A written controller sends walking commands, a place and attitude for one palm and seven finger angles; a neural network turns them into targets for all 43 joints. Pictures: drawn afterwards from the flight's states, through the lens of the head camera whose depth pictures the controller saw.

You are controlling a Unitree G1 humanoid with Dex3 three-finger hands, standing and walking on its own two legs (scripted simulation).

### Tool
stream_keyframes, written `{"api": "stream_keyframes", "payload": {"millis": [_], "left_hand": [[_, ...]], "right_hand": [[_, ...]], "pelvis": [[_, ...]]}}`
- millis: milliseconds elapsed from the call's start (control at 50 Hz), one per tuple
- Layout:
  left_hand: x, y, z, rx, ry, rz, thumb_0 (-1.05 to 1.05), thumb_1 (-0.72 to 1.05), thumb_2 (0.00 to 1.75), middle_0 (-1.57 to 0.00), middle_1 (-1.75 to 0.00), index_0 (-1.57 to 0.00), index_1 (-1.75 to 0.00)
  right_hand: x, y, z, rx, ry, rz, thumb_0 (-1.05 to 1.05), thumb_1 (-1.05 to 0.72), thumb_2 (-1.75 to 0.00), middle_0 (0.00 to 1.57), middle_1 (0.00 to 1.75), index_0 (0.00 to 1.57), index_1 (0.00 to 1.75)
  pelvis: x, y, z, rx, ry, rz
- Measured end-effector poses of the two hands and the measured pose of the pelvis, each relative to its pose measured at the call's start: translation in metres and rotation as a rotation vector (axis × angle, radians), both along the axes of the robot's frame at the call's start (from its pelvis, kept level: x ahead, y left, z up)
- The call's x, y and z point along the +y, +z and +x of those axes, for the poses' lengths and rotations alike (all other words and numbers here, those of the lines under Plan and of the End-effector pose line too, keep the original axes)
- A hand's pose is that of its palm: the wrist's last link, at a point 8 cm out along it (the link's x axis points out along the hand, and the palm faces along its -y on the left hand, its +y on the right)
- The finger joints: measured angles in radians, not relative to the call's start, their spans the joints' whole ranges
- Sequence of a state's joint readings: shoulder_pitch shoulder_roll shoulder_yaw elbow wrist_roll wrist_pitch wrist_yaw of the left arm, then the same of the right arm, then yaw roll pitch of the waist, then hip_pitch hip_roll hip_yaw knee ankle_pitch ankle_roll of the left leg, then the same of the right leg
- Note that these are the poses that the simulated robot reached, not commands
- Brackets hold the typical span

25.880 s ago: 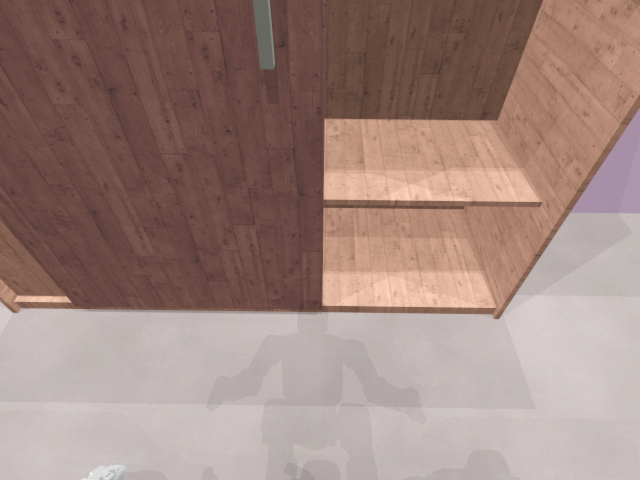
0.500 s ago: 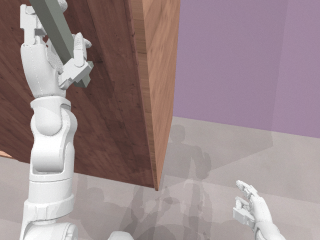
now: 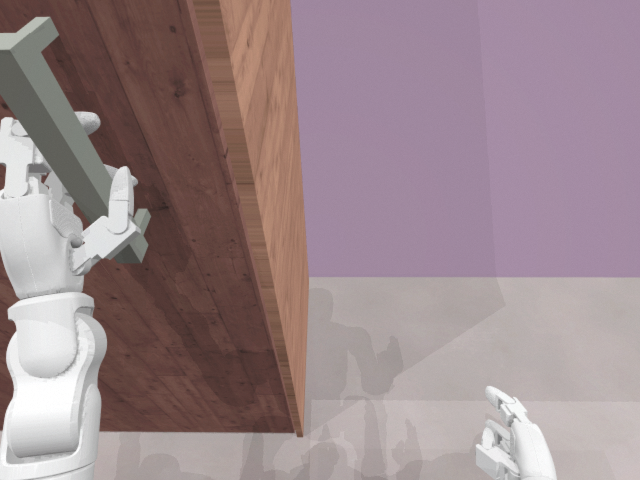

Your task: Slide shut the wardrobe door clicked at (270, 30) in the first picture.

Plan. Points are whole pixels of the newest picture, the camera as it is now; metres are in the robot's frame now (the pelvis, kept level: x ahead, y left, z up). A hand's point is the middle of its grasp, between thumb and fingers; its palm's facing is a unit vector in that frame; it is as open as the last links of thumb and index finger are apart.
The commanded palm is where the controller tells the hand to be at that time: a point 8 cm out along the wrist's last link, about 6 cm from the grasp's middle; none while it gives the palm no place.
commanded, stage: stop walking and hold the door there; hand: left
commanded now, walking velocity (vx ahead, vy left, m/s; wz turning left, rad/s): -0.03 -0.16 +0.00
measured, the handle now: (93, 158) +0.32 +0.22 +0.27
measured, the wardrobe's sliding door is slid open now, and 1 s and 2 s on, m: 0.00 0.00 0.00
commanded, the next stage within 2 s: loosen the grip on the handle in 0.94 s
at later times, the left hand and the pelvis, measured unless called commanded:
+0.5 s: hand (119, 221) +0.28 +0.19 +0.24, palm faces +0.27 -0.96 -0.10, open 7.6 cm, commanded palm +0.23 +0.22 +0.24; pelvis -0.04 +0.04 -0.01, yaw +0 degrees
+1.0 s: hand (117, 222) +0.28 +0.19 +0.24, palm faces +0.21 -0.98 -0.07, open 7.6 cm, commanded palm +0.23 +0.21 +0.24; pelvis -0.07 +0.06 -0.01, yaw -1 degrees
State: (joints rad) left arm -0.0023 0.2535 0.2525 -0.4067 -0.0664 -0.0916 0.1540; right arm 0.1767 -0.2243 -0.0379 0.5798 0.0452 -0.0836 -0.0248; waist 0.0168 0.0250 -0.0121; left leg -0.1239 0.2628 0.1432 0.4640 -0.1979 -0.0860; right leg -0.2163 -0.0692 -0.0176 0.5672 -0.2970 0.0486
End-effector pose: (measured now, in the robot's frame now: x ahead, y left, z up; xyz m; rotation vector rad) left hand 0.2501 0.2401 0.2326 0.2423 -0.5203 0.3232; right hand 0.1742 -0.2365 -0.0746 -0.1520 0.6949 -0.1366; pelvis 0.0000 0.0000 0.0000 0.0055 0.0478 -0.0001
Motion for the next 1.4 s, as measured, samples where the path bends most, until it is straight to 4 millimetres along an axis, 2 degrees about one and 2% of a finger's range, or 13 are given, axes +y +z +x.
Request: {"api": "stream_keyframes", "payload": {"millis": [140, 320, 500, 720, 880, 1040, 1100, 1220, 1300, 1400], "left_hand": [[0.001, -0.003, 0.000, -0.030, -0.021, -0.003, -0.13, 0.65, 0.74, -0.48, -1.49, -0.12, -1.16], [0.001, -0.002, -0.001, -0.009, -0.057, -0.035, -0.07, 0.66, 0.74, -0.42, -1.51, -0.12, -1.17], [0.002, -0.002, -0.001, 0.000, -0.097, -0.044, -0.05, 0.66, 0.72, -0.38, -1.50, -0.11, -1.15], [0.003, -0.001, -0.002, 0.026, -0.144, -0.074, 0.00, 0.66, 0.73, -0.33, -1.48, -0.11, -1.15], [0.003, 0.000, -0.003, 0.037, -0.156, -0.090, 0.02, 0.67, 0.74, -0.31, -1.48, -0.11, -1.16], [0.003, 0.000, -0.003, 0.043, -0.159, -0.093, 0.03, 0.67, 0.75, -0.31, -1.47, -0.11, -1.17], [0.010, 0.000, -0.002, 0.033, -0.170, -0.056, -0.04, 0.59, 0.69, -0.38, -1.48, -0.12, -1.18], [0.013, 0.005, -0.002, 0.071, -0.175, -0.124, -0.04, 0.41, 0.63, -0.46, -1.45, -0.27, -1.18], [0.009, 0.004, -0.002, 0.054, -0.136, -0.158, -0.02, 0.15, 0.52, -0.47, -1.43, -0.27, -1.19], [0.006, 0.000, -0.002, 0.019, -0.114, -0.137, -0.01, -0.22, 0.36, -0.45, -1.39, -0.20, -1.17]], "right_hand": [[0.030, -0.012, -0.004, -0.014, 0.020, 0.040, 0.01, -0.90, -0.90, 0.20, 0.30, 0.20, 0.30], [0.059, -0.016, -0.019, 0.031, 0.055, 0.075, 0.02, -0.90, -0.90, 0.20, 0.30, 0.20, 0.30], [0.062, -0.012, -0.032, 0.030, 0.031, 0.042, 0.02, -0.90, -0.90, 0.20, 0.30, 0.20, 0.30], [0.072, -0.008, -0.060, 0.046, -0.003, 0.025, 0.01, -0.90, -0.90, 0.20, 0.30, 0.20, 0.30], [0.083, -0.015, -0.075, 0.083, -0.005, 0.038, 0.01, -0.90, -0.90, 0.20, 0.30, 0.20, 0.30], [0.085, -0.020, -0.079, 0.106, 0.000, 0.030, 0.02, -0.90, -0.90, 0.20, 0.30, 0.20, 0.30], [0.085, -0.020, -0.081, 0.095, 0.047, 0.007, 0.01, -0.90, -0.90, 0.20, 0.30, 0.20, 0.30], [0.082, -0.016, -0.093, 0.031, 0.125, 0.040, 0.01, -0.90, -0.90, 0.20, 0.30, 0.20, 0.30], [0.073, -0.017, -0.106, -0.003, 0.122, 0.060, 0.01, -0.90, -0.90, 0.20, 0.30, 0.20, 0.30], [0.053, -0.024, -0.126, 0.015, 0.088, 0.053, 0.01, -0.90, -0.90, 0.20, 0.30, 0.20, 0.30]], "pelvis": [[0.013, -0.012, -0.008, 0.008, -0.005, -0.011], [0.026, -0.007, -0.024, -0.017, -0.002, -0.012], [0.039, -0.009, -0.043, -0.032, -0.006, -0.009], [0.055, -0.008, -0.063, -0.055, -0.021, -0.004], [0.059, -0.008, -0.070, -0.059, -0.023, -0.004], [0.063, -0.008, -0.074, -0.053, -0.015, 0.001], [0.058, -0.008, -0.085, -0.060, 0.008, 0.009], [0.046, -0.005, -0.099, -0.056, 0.059, 0.009], [0.037, -0.005, -0.104, -0.065, 0.057, 0.011], [0.029, -0.005, -0.104, -0.070, 0.041, 0.012]]}}
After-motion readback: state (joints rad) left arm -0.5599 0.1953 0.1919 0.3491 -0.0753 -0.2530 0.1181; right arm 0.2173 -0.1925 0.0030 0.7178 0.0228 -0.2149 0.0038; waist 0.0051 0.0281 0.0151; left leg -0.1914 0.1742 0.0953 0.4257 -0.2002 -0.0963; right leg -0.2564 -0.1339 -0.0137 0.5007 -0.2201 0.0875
